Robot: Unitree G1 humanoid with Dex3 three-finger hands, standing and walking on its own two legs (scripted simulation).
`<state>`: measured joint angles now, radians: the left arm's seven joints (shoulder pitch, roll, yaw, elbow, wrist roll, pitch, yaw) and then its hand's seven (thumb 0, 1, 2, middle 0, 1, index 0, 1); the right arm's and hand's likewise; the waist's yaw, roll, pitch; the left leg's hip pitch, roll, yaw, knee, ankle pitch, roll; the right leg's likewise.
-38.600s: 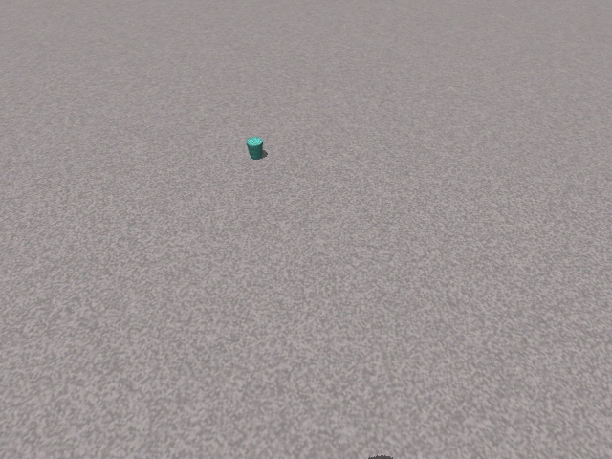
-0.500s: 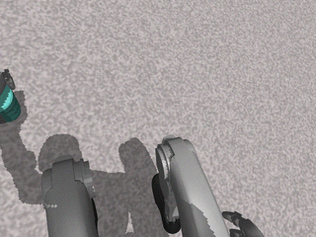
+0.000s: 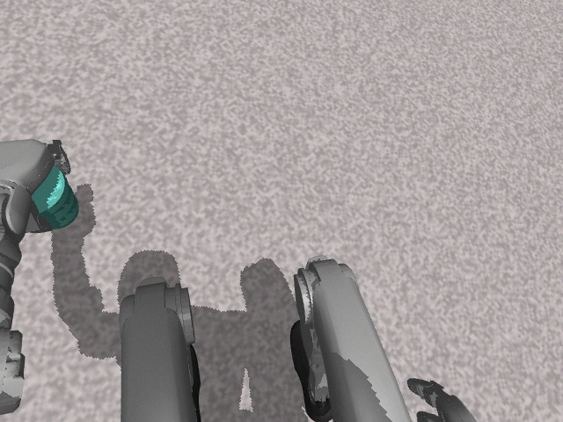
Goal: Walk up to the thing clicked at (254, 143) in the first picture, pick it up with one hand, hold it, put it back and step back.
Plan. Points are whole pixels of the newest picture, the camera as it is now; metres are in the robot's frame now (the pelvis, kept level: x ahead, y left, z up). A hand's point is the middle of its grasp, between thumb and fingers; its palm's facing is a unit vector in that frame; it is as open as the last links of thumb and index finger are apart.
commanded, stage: lift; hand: left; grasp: from above
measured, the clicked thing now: (45, 200) +0.46 +0.31 -0.16
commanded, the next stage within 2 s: hold in 1.26 s
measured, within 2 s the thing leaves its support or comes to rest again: neither
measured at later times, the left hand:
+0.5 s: hand out of the picture +0.38 +0.28 +0.08, palm faces -0.42 -0.11 -0.90, open 10.4 cm
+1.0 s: hand out of the picture +0.36 +0.26 +0.22, palm faces -0.43 -0.11 -0.90, open 10.4 cm
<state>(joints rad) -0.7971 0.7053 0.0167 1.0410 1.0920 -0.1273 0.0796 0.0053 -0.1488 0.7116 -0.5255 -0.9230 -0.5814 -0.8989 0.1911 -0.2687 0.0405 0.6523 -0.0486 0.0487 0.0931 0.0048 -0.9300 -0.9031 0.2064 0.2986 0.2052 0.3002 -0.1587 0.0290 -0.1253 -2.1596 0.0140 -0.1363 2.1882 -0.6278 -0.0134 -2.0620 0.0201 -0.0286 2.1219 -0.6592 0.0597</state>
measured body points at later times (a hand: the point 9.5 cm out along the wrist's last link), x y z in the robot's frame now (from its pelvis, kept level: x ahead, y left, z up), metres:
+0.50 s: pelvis +0.01 +0.00 +0.16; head +0.15 +0.03 +0.58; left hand +0.39 +0.29 +0.13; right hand +0.15 -0.25 +0.04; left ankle +0.09 +0.13 -0.36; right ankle +0.10 -0.14 -0.36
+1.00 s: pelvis +0.05 +0.00 +0.29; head +0.12 +0.01 +0.74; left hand +0.38 +0.27 +0.27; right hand +0.17 -0.26 +0.18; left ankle +0.09 +0.13 -0.36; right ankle +0.10 -0.14 -0.36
